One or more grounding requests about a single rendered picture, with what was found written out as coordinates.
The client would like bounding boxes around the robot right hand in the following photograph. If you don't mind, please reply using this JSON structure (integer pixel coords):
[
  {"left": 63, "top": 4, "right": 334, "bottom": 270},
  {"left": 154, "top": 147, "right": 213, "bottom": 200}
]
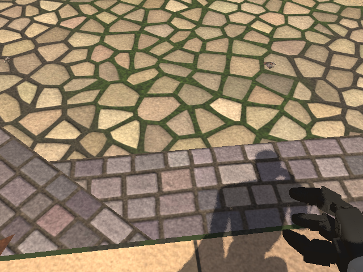
[{"left": 282, "top": 186, "right": 363, "bottom": 272}]

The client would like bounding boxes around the robot right forearm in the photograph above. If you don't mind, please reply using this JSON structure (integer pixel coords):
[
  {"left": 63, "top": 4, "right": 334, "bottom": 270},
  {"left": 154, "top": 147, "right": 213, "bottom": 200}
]
[{"left": 347, "top": 256, "right": 363, "bottom": 272}]

